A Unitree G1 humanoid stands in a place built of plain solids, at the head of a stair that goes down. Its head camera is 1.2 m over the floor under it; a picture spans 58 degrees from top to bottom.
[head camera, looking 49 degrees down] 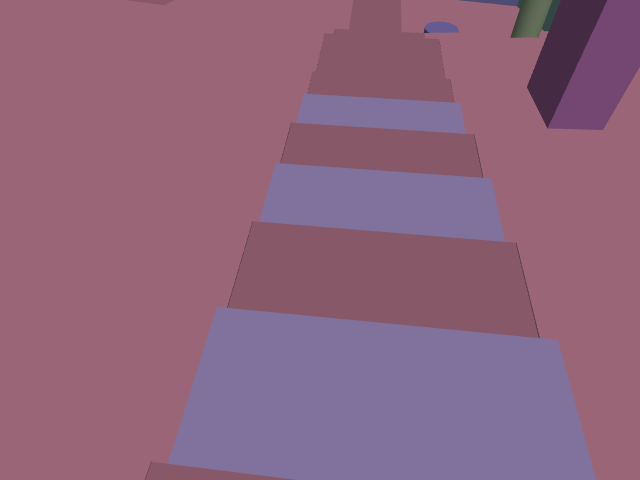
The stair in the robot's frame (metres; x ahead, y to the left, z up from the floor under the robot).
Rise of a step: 0.11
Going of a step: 0.55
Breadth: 1.18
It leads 6 degrees to the right of straight ahead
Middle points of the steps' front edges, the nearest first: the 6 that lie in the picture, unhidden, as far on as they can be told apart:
0.77 -0.22 -0.12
1.31 -0.28 -0.24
1.85 -0.34 -0.34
2.39 -0.40 -0.44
2.95 -0.46 -0.56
3.51 -0.52 -0.68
